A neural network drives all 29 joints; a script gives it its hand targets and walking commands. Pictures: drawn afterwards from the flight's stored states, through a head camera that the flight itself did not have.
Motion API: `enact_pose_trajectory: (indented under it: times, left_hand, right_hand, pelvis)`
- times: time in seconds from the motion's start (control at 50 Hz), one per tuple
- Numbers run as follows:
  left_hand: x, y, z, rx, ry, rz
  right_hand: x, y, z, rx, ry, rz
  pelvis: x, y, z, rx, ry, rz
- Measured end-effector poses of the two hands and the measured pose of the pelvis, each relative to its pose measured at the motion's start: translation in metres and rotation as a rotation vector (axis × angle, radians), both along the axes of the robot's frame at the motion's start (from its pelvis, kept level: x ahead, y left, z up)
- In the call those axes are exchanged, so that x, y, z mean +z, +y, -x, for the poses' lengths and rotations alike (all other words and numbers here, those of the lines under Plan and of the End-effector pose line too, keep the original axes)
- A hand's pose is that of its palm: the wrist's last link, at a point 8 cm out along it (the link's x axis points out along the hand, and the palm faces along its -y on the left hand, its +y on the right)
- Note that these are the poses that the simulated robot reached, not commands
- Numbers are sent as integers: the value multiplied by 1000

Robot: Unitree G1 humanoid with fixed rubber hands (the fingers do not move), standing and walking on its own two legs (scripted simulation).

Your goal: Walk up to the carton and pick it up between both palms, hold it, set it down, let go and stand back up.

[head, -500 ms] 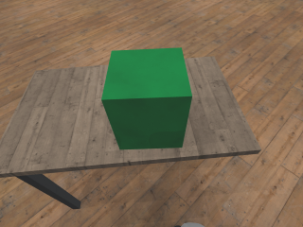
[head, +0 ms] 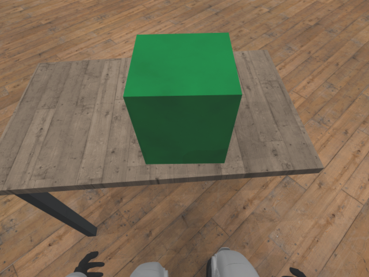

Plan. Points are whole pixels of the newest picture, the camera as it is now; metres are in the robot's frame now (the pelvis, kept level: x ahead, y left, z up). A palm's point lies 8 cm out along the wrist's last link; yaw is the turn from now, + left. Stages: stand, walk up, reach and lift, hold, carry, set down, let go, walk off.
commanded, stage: reach and lift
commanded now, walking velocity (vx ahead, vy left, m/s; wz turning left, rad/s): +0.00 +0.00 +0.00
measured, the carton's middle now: (183, 103) +0.47 +0.02 +0.07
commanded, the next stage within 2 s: none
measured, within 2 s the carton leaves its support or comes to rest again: neither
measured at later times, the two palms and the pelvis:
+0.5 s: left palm (78, 254) +0.16 +0.25 -0.07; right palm (290, 255) +0.16 -0.22 -0.10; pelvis +0.03 -0.02 +0.00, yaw +2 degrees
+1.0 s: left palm (77, 236) +0.19 +0.25 -0.03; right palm (288, 236) +0.19 -0.20 -0.04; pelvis +0.05 +0.01 +0.03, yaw +1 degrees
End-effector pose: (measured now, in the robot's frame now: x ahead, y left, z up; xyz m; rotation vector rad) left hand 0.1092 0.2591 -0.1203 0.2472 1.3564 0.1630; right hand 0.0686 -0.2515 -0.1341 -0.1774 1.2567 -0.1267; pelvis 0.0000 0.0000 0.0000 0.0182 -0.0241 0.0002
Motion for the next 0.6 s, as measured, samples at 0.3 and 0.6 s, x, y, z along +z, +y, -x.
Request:
enact_pose_trajectory:
  times: [0.3,0.6]
  left_hand:
    - [40,-17,-41,-22,-185,-8]
    - [64,-10,-85,-54,-362,-1]
  right_hand:
    - [38,19,-99,33,-284,-27]
    - [53,37,-110,9,-404,-22]
  pelvis:
    - [1,-19,-17,30,-62,35]
    - [14,-18,-40,31,-7,27]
